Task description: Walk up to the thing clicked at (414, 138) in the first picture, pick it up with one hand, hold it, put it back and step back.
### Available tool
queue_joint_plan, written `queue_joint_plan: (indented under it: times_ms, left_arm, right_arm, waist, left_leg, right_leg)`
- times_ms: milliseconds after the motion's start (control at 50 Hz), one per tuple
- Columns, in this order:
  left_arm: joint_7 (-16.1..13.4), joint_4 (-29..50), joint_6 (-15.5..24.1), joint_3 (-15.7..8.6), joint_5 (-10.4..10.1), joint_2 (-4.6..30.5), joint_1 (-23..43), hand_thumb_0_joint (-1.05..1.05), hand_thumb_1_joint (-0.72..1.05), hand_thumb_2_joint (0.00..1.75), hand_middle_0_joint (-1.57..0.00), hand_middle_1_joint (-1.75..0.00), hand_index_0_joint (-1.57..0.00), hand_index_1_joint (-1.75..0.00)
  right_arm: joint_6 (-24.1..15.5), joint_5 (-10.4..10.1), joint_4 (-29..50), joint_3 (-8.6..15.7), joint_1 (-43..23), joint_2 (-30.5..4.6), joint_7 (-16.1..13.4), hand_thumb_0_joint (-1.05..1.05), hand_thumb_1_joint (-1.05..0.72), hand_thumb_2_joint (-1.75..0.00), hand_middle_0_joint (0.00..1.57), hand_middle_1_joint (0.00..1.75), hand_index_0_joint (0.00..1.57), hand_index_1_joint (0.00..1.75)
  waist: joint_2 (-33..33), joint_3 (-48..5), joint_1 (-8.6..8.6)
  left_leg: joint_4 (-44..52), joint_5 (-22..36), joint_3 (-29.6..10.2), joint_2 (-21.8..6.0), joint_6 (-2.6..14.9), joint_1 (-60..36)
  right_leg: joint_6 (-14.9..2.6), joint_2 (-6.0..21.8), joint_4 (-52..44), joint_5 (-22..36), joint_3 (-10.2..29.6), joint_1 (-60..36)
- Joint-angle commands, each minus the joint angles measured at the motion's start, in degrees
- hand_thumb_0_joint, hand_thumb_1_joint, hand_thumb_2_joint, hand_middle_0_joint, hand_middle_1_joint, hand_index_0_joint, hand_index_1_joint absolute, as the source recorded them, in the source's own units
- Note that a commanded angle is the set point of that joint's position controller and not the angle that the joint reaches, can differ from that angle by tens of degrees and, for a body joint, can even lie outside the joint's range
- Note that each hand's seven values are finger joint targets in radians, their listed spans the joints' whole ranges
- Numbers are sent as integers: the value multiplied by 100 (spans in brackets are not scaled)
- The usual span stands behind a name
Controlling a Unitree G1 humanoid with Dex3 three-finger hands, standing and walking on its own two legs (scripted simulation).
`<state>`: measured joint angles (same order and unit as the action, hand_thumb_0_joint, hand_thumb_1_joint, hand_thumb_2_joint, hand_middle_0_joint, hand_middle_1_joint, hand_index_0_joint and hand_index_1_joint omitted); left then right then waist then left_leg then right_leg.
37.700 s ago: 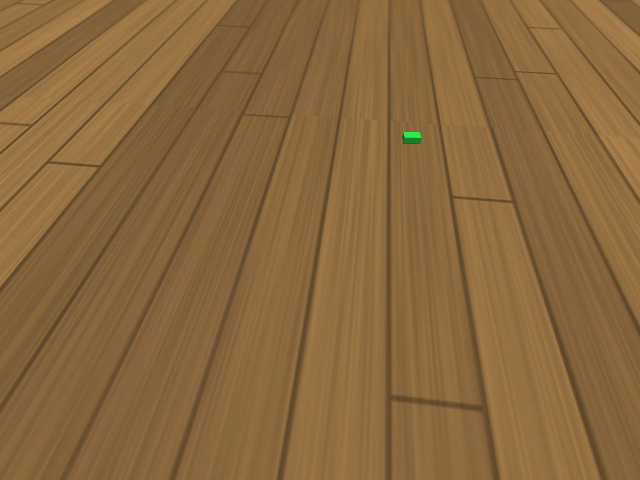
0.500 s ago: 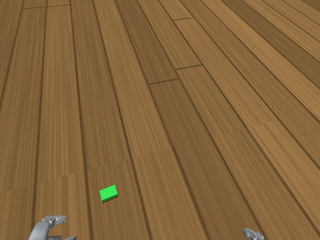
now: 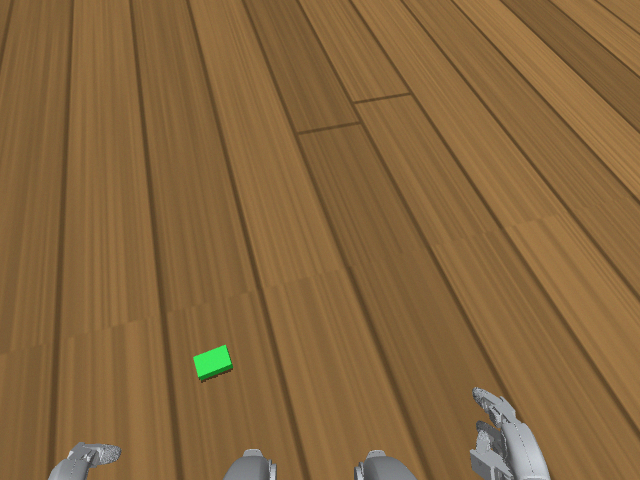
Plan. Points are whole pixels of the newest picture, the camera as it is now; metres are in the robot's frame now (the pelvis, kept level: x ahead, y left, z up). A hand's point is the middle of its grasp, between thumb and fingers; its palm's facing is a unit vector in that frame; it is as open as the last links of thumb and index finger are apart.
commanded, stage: rise first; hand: left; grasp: from above
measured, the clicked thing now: (213, 362) +0.47 +0.26 -0.68
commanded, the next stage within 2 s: none
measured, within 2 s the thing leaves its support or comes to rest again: neither
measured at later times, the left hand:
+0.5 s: hand out of the picture +0.16 +0.29 -0.24, palm faces -0.32 -0.67 -0.67, open 13.7 cm
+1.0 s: hand (152, 411) +0.30 +0.33 -0.42, palm faces -0.40 -0.14 -0.91, open 12.7 cm
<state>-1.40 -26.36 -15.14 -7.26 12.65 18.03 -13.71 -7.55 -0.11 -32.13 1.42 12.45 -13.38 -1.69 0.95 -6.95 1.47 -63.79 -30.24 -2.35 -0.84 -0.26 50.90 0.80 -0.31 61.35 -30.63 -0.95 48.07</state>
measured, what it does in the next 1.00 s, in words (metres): lowers itself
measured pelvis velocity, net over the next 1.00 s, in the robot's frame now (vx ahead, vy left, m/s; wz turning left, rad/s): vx -0.10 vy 0.00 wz -0.07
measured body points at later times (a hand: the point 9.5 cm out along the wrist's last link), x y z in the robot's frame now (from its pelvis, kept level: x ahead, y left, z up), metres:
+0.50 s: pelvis -0.04 +0.00 -0.09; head +0.11 +0.01 +0.33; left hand +0.18 +0.32 -0.19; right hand +0.16 -0.26 -0.19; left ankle +0.00 +0.12 -0.66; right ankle -0.01 -0.13 -0.66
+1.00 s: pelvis -0.10 +0.00 -0.29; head +0.12 +0.02 +0.10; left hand +0.31 +0.33 -0.37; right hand +0.00 -0.28 -0.43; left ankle +0.00 +0.12 -0.66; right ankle -0.01 -0.13 -0.66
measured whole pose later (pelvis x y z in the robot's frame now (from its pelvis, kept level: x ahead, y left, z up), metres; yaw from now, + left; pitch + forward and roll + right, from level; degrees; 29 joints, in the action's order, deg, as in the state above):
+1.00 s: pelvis -0.10 +0.00 -0.29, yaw -4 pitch +33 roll -5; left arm -17.9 -64.8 8.0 -10.1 59.7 37.1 37.0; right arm -6.4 4.1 -44.1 2.2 6.5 -15.3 5.2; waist 0.4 -5.6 3.3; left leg -124.0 -37.3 -5.9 -0.4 -1.4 120.2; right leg 0.7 -1.5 121.7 -38.5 -3.1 116.8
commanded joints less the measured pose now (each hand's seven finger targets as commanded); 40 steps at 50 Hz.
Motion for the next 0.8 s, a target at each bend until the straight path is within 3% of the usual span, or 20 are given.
queue_joint_plan:
  times_ms: [0, 200, 240, 300, 360, 420, 480, 520, 560, 620, 640, 660, 700, 740, 780]
  left_arm:
    - [-150, 931, 5, -403, 181, 1012, -336, 0, -46, 83, -24, -94, -25, -93]
    - [-189, 1301, 23, -444, 405, 1047, -612, 0, -50, 85, -23, -95, -23, -95]
    - [-216, 1348, 122, -423, 534, 1181, -156, 0, -52, 86, -22, -97, -22, -96]
    - [-277, 884, 377, -410, 805, 1238, 397, 0, -55, 87, -22, -97, -21, -97]
    - [-367, 317, 729, -447, 1161, 1446, 1111, 0, -51, 88, -19, -98, -19, -98]
    - [-483, 19, 1072, -342, 1592, 1553, 1720, 0, -48, 87, -21, -98, -21, -97]
    - [-664, -364, 1322, -494, 2068, 2004, 2184, 0, -44, 85, -25, -93, -25, -93]
    - [-769, -770, 1426, -516, 2310, 2056, 2363, 0, -41, 83, -28, -91, -28, -91]
    - [-870, -1019, 1518, -620, 2548, 2289, 2784, 0, -39, 82, -28, -91, -28, -91]
    - [-973, -1429, 1644, -551, 2930, 2407, 3370, 0, -39, 83, -29, -90, -29, -90]
    - [-1039, -1480, 1707, -666, 3073, 2699, 3645, 0, -38, 82, -30, -89, -30, -90]
    - [-1082, -1672, 1747, -600, 3213, 2670, 3848, 0, -38, 82, -30, -90, -29, -90]
    - [-1216, -2025, 1867, -695, 3534, 2986, 4329, 0, -37, 83, -27, -91, -27, -91]
    - [-1353, -2244, 2011, -631, 3816, 3098, 4887, 0, -35, 83, -27, -90, -28, -90]
    - [-1503, -2445, 2135, -768, 4061, 3468, 5310, 0, -30, 79, -29, -87, -30, -87]
  right_arm:
    - [-322, -37, 790, 327, 92, -829, -100, 0, -97, -91, 20, 30, 20, 30]
    - [-395, -46, 949, 341, -90, -842, -49, 0, -97, -92, 20, 30, 20, 30]
    - [-424, -42, 914, 332, -138, -859, -54, 0, -98, -92, 20, 30, 20, 30]
    - [-504, -49, 865, 320, -215, -872, -29, 0, -99, -92, 20, 30, 20, 30]
    - [-628, -30, 647, 346, -311, -949, 15, 0, -95, -91, 20, 30, 20, 30]
    - [-729, -28, 447, 395, -336, -1066, 66, 0, -94, -91, 20, 30, 20, 30]
    - [-773, -23, 204, 431, -352, -1199, 126, 0, -94, -91, 20, 30, 20, 30]
    - [-764, -17, 94, 430, -344, -1201, 184, 0, -95, -91, 20, 30, 20, 30]
    - [-736, -3, -16, 466, -307, -1234, 247, 0, -94, -91, 20, 30, 20, 30]
    - [-659, 38, -182, 513, -199, -1279, 351, 0, -94, -91, 20, 30, 20, 30]
    - [-629, 58, -251, 520, -165, -1288, 372, 0, -94, -91, 20, 30, 20, 30]
    - [-590, 80, -289, 530, -144, -1303, 410, 0, -93, -91, 20, 30, 20, 30]
    - [-511, 117, -399, 530, -74, -1332, 478, 0, -90, -90, 20, 30, 20, 30]
    - [-424, 160, -491, 533, -9, -1335, 527, 0, -90, -90, 20, 30, 20, 30]
    - [-336, 199, -549, 536, 25, -1346, 563, 0, -89, -90, 20, 30, 20, 30]
  waist:
    - [179, -1480, 41]
    - [399, -1624, -14]
    - [473, -1632, 65]
    - [244, -1461, 142]
    - [333, -1471, 125]
    - [462, -2027, 124]
    - [558, -2547, 19]
    - [556, -2783, -52]
    - [397, -3056, -89]
    - [325, -3355, -100]
    - [364, -3472, -169]
    - [265, -3535, -100]
    - [195, -3590, -120]
    - [109, -3653, -48]
    - [143, -3791, -53]
  left_leg:
    - [475, 2331, 109, 37, 95, -933]
    - [105, 1980, -48, 9, 48, -426]
    - [-62, 1858, -76, -5, 47, -261]
    - [-440, 1093, -47, 41, 95, 451]
    - [-864, 423, 11, 73, 95, 1051]
    - [-1359, 656, 10, 82, 67, 1310]
    - [-1862, 999, -46, 74, 69, 1564]
    - [-2272, 1179, 23, 106, 102, 1896]
    - [-2610, 1130, 53, 124, 125, 2270]
    - [-3063, 999, 92, 134, 128, 2715]
    - [-3230, 972, 142, 137, 130, 2858]
    - [-3403, 917, 149, 131, 150, 3047]
    - [-3684, 725, 162, 130, 154, 3423]
    - [-3981, 533, 197, 120, 181, 3776]
    - [-4185, 290, 231, 128, 179, 4005]
  right_leg:
    - [-164, -66, -474, 2085, -96, -502]
    - [-231, -122, 159, 1557, -160, 259]
    - [-237, -123, 354, 1445, -148, 566]
    - [-234, -109, 653, 963, -101, 1077]
    - [-239, -82, 1075, 432, -21, 1734]
    - [-269, -79, 1676, 604, -1, 2241]
    - [-299, -94, 2285, 804, -36, 2761]
    - [-300, -107, 2582, 946, -34, 3002]
    - [-292, -131, 2817, 921, -55, 3178]
    - [-269, -142, 3133, 802, -108, 3480]
    - [-253, -132, 3220, 821, -93, 3461]
    - [-242, -142, 3306, 800, -96, 3563]
    - [-240, -144, 3551, 636, -134, 3782]
    - [-211, -150, 3713, 500, -140, 3902]
    - [-204, -158, 3844, 218, -146, 4020]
